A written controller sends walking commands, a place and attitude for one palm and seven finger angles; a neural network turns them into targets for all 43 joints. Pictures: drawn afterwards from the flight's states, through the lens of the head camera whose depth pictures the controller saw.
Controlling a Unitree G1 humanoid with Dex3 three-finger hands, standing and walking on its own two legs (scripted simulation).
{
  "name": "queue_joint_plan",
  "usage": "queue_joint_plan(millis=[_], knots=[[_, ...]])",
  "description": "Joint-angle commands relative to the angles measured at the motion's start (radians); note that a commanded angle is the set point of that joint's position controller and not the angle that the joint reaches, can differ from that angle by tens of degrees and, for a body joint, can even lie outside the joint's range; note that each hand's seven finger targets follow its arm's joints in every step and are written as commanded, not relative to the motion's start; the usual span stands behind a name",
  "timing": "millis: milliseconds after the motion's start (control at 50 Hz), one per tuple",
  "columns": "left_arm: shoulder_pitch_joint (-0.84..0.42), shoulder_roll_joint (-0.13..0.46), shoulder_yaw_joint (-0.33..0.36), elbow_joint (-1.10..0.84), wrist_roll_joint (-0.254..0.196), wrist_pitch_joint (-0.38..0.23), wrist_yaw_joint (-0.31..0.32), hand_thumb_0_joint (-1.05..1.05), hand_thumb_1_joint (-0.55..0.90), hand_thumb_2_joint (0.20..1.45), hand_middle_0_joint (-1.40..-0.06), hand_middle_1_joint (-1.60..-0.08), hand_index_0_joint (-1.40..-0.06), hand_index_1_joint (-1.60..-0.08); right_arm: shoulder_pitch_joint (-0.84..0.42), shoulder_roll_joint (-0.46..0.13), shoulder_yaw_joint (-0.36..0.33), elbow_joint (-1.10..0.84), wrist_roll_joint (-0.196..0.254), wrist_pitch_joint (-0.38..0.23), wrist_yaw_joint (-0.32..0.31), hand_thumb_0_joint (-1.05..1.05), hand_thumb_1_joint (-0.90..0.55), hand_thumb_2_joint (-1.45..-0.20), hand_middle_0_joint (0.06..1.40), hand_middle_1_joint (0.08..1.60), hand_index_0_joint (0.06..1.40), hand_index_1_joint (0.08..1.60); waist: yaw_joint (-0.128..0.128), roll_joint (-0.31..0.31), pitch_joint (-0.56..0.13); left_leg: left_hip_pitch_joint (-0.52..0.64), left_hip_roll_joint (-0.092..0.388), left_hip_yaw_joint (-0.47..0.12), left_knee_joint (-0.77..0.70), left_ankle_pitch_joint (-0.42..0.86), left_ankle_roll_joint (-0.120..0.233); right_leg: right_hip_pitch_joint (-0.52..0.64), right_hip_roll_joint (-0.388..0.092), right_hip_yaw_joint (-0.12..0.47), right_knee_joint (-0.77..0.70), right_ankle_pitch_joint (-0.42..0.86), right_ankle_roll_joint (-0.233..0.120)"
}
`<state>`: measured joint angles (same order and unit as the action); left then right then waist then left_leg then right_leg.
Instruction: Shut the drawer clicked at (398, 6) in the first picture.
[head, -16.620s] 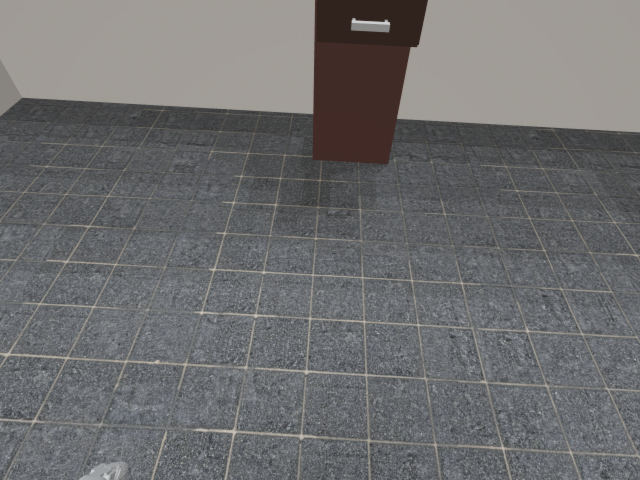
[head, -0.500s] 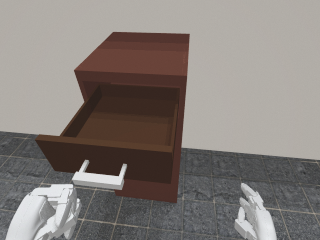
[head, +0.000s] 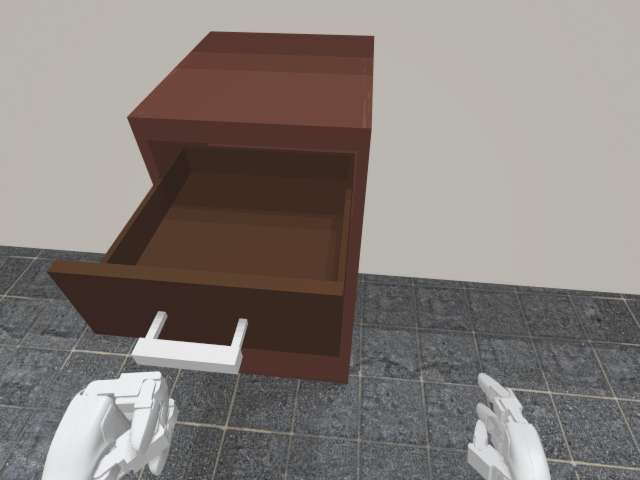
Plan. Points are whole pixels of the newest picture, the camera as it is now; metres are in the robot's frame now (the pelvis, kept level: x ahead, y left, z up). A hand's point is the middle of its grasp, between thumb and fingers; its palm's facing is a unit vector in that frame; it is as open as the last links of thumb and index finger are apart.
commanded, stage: bring the fist close to the handle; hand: left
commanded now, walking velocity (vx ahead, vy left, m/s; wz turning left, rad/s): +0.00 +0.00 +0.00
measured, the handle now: (194, 339) +0.27 +0.19 +0.06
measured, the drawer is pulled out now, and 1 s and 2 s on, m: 0.30 0.30 0.22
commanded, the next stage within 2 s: push the drawer shut in 0.92 s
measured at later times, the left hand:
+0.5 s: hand (199, 421) +0.17 +0.15 +0.06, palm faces -0.04 -1.00 -0.03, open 3.3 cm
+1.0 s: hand (203, 416) +0.18 +0.15 +0.05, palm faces -0.02 -1.00 -0.05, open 3.3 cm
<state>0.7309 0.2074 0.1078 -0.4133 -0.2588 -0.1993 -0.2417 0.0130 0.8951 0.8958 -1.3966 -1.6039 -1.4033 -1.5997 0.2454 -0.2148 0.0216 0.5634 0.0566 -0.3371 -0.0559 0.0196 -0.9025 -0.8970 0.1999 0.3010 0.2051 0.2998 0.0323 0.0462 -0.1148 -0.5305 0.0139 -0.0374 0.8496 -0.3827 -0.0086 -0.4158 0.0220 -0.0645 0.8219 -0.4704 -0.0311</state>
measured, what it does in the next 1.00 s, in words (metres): stands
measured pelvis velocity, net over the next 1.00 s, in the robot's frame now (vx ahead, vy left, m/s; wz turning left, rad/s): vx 0.00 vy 0.00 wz -0.01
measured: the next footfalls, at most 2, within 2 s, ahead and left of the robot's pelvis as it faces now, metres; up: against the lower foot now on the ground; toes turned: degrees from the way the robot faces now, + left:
none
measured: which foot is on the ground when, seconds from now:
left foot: down 0.00-1.00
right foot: down 0.00-1.00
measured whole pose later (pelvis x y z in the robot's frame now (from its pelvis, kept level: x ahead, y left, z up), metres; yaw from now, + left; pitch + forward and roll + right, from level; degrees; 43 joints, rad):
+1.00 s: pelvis +0.00 +0.00 -0.03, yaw -1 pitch +11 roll -1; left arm 0.64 0.20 0.04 -0.31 -0.21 -0.31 -0.14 0.01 0.90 0.90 -1.40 -1.60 -1.40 -1.60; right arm 0.26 -0.22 0.01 0.46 0.04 -0.13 -0.04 0.02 -0.90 -0.90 0.20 0.30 0.20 0.30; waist -0.02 0.05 -0.15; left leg -0.77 0.02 -0.04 1.04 -0.46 -0.01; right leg -0.65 0.02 -0.07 1.02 -0.55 -0.03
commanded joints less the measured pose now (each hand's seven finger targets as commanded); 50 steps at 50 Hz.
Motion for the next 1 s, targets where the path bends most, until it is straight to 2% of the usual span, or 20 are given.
queue_joint_plan(millis=[0, 100, 160, 240, 300, 360, 400, 420, 460, 500, 560, 580, 660, 700, 740, 840, 860, 920, 960, 980], knots=[[-0.018, 0.069, 0.021, -0.206, -0.005, -0.097, 0.016, 0.0, 0.9, 0.9, -1.4, -1.6, -1.4, -1.6, -0.116, -0.107, -0.051, -0.19, 0.002, -0.05, 0.003, 0.0, -0.9, -0.9, 0.2, 0.3, 0.2, 0.3, -0.018, -0.015, -0.019, 0.078, -0.024, 0.015, -0.091, 0.132, 0.046, -0.106, -0.005, 0.014, -0.145, 0.188, 0.02], [-0.037, 0.069, 0.019, -0.165, 0.008, -0.118, 0.037, 0.0, 0.9, 0.9, -1.4, -1.6, -1.4, -1.6, -0.108, -0.11, -0.057, -0.198, -0.005, -0.02, 0.007, 0.0, -0.9, -0.9, 0.2, 0.3, 0.2, 0.3, -0.023, -0.052, -0.042, 0.036, -0.025, 0.01, -0.067, 0.11, 0.046, -0.13, -0.006, 0.014, -0.116, 0.154, 0.02], [-0.037, 0.068, 0.019, -0.16, 0.017, -0.126, 0.049, 0.0, 0.9, 0.9, -1.4, -1.6, -1.4, -1.6, -0.112, -0.109, -0.058, -0.203, -0.008, 0.004, 0.012, 0.0, -0.9, -0.9, 0.2, 0.3, 0.2, 0.3, -0.018, -0.015, -0.06, 0.027, -0.025, 0.011, -0.054, 0.123, 0.045, -0.136, -0.007, 0.009, -0.093, 0.172, 0.017], [-0.066, 0.065, 0.007, -0.131, 0.014, -0.133, 0.058, 0.0, 0.9, 0.9, -1.4, -1.6, -1.4, -1.6, -0.1, -0.113, -0.06, -0.218, -0.009, 0.031, 0.014, 0.0, -0.9, -0.9, 0.2, 0.3, 0.2, 0.3, -0.034, -0.049, -0.06, -0.013, -0.022, 0.01, -0.032, 0.102, 0.043, -0.169, -0.005, 0.009, -0.071, 0.149, 0.02], [-0.077, 0.043, -0.03, -0.132, 0.026, -0.148, 0.065, 0.0, 0.9, 0.9, -1.4, -1.6, -1.4, -1.6, -0.093, -0.114, -0.06, -0.231, -0.011, 0.045, 0.015, 0.0, -0.9, -0.9, 0.2, 0.3, 0.2, 0.3, -0.041, -0.036, -0.074, -0.02, -0.019, 0.007, -0.02, 0.095, 0.045, -0.193, -0.002, 0.004, -0.049, 0.139, 0.018], [-0.108, 0.075, 0.001, -0.094, 0.034, -0.155, 0.08, 0.0, 0.9, 0.9, -1.4, -1.6, -1.4, -1.6, -0.09, -0.118, -0.06, -0.225, -0.015, 0.063, 0.011, 0.0, -0.9, -0.9, 0.2, 0.3, 0.2, 0.3, -0.044, -0.039, -0.07, -0.054, -0.019, 0.004, 0.0, 0.074, 0.044, -0.212, 0.0, 0.014, -0.042, 0.11, 0.017], [-0.124, 0.039, -0.044, -0.101, 0.037, -0.164, 0.081, 0.0, 0.9, 0.9, -1.4, -1.6, -1.4, -1.6, -0.086, -0.117, -0.058, -0.242, -0.014, 0.068, 0.014, 0.0, -0.9, -0.9, 0.2, 0.3, 0.2, 0.3, -0.05, -0.021, -0.084, -0.054, -0.018, 0.004, 0.007, 0.066, 0.043, -0.231, -0.002, 0.009, -0.023, 0.101, 0.016], [-0.147, 0.048, -0.042, -0.11, 0.036, -0.169, 0.084, 0.0, 0.9, 0.9, -1.4, -1.6, -1.4, -1.6, -0.082, -0.12, -0.057, -0.242, -0.015, 0.07, 0.014, 0.0, -0.9, -0.9, 0.2, 0.3, 0.2, 0.3, -0.054, -0.011, -0.103, -0.052, -0.017, 0.001, 0.014, 0.068, 0.043, -0.235, -0.001, 0.008, -0.014, 0.104, 0.016], [-0.12, 0.062, -0.022, -0.082, 0.045, -0.169, 0.096, 0.0, 0.9, 0.9, -1.4, -1.6, -1.4, -1.6, -0.082, -0.119, -0.061, -0.24, -0.018, 0.08, 0.015, 0.0, -0.9, -0.9, 0.2, 0.3, 0.2, 0.3, -0.044, -0.016, -0.113, -0.064, -0.016, 0.001, 0.022, 0.078, 0.043, -0.233, 0.001, 0.009, -0.006, 0.114, 0.013], [-0.139, 0.036, -0.053, -0.083, 0.045, -0.173, 0.099, 0.0, 0.9, 0.9, -1.4, -1.6, -1.4, -1.6, -0.077, -0.118, -0.059, -0.252, -0.018, 0.089, 0.018, 0.0, -0.9, -0.9, 0.2, 0.3, 0.2, 0.3, -0.053, -0.018, -0.122, -0.07, -0.016, 0.003, 0.032, 0.075, 0.042, -0.25, 0.001, 0.007, 0.008, 0.115, 0.015], [-0.123, 0.093, 0.003, -0.106, 0.049, -0.173, 0.117, 0.0, 0.9, 0.9, -1.4, -1.6, -1.4, -1.6, -0.078, -0.118, -0.063, -0.255, -0.017, 0.108, 0.016, 0.0, -0.9, -0.9, 0.2, 0.3, 0.2, 0.3, -0.039, -0.012, -0.15, -0.074, -0.014, 0.009, 0.037, 0.092, 0.044, -0.219, 0.0, 0.017, 0.005, 0.133, 0.013], [-0.109, 0.066, -0.023, -0.123, 0.047, -0.17, 0.118, 0.0, 0.9, 0.9, -1.4, -1.6, -1.4, -1.6, -0.072, -0.113, -0.059, -0.266, -0.017, 0.114, 0.017, 0.0, -0.9, -0.9, 0.2, 0.3, 0.2, 0.3, -0.038, -0.002, -0.162, -0.068, -0.017, 0.012, 0.036, 0.103, 0.045, -0.212, -0.001, 0.016, 0.011, 0.148, 0.013], [-0.116, 0.074, -0.013, -0.101, 0.047, -0.162, 0.126, 0.0, 0.9, 0.9, -1.4, -1.6, -1.4, -1.6, -0.074, -0.115, -0.061, -0.263, -0.014, 0.13, 0.015, 0.0, -0.9, -0.9, 0.2, 0.3, 0.2, 0.3, -0.051, -0.023, -0.124, -0.078, -0.011, 0.01, 0.04, 0.1, 0.045, -0.226, 0.003, 0.016, 0.001, 0.152, 0.016], [-0.088, 0.037, -0.059, -0.109, 0.047, -0.159, 0.118, 0.0, 0.9, 0.9, -1.4, -1.6, -1.4, -1.6, -0.069, -0.113, -0.059, -0.276, -0.012, 0.133, 0.019, 0.0, -0.9, -0.9, 0.2, 0.3, 0.2, 0.3, -0.053, -0.007, -0.124, -0.074, -0.013, 0.012, 0.038, 0.101, 0.043, -0.234, 0.002, 0.01, 0.007, 0.158, 0.017], [-0.086, 0.058, -0.037, -0.096, 0.042, -0.156, 0.116, 0.0, 0.9, 0.9, -1.4, -1.6, -1.4, -1.6, -0.067, -0.116, -0.062, -0.273, -0.012, 0.137, 0.017, 0.0, -0.9, -0.9, 0.2, 0.3, 0.2, 0.3, -0.054, -0.047, -0.123, -0.086, -0.012, 0.01, 0.043, 0.1, 0.044, -0.225, 0.002, 0.017, 0.002, 0.163, 0.02], [-0.106, 0.063, -0.025, -0.106, 0.036, -0.171, 0.112, 0.0, 0.9, 0.9, -1.4, -1.6, -1.4, -1.6, -0.067, -0.112, -0.06, -0.277, -0.013, 0.148, 0.013, 0.0, -0.9, -0.9, 0.2, 0.3, 0.2, 0.3, -0.058, -0.043, -0.124, -0.095, -0.016, 0.015, 0.056, 0.1, 0.046, -0.225, -0.002, 0.03, -0.002, 0.166, 0.023], [-0.107, 0.089, 0.002, -0.107, 0.04, -0.175, 0.117, 0.0, 0.9, 0.9, -1.4, -1.6, -1.4, -1.6, -0.071, -0.115, -0.062, -0.27, -0.013, 0.15, 0.01, 0.0, -0.9, -0.9, 0.2, 0.3, 0.2, 0.3, -0.053, -0.03, -0.124, -0.092, -0.015, 0.014, 0.058, 0.102, 0.047, -0.224, -0.001, 0.032, -0.004, 0.165, 0.02], [-0.081, 0.058, -0.028, -0.124, 0.029, -0.188, 0.105, 0.0, 0.9, 0.9, -1.4, -1.6, -1.4, -1.6, -0.064, -0.111, -0.063, -0.277, -0.011, 0.146, 0.014, 0.0, -0.9, -0.9, 0.2, 0.3, 0.2, 0.3, -0.052, -0.018, -0.155, -0.073, -0.016, 0.017, 0.059, 0.135, 0.046, -0.213, -0.002, 0.025, 0.009, 0.211, 0.021], [-0.058, 0.07, -0.018, -0.106, 0.038, -0.187, 0.105, 0.0, 0.9, 0.9, -1.4, -1.6, -1.4, -1.6, -0.067, -0.112, -0.065, -0.271, -0.012, 0.15, 0.014, 0.0, -0.9, -0.9, 0.2, 0.3, 0.2, 0.3, -0.049, -0.017, -0.148, -0.075, -0.016, 0.015, 0.06, 0.145, 0.047, -0.21, -0.002, 0.023, 0.009, 0.225, 0.02], [-0.067, 0.045, -0.049, -0.108, 0.036, -0.183, 0.101, 0.0, 0.9, 0.9, -1.4, -1.6, -1.4, -1.6, -0.061, -0.11, -0.062, -0.278, -0.01, 0.151, 0.015, 0.0, -0.9, -0.9, 0.2, 0.3, 0.2, 0.3, -0.06, -0.021, -0.133, -0.077, -0.016, 0.016, 0.059, 0.132, 0.048, -0.222, -0.002, 0.021, 0.008, 0.214, 0.022]])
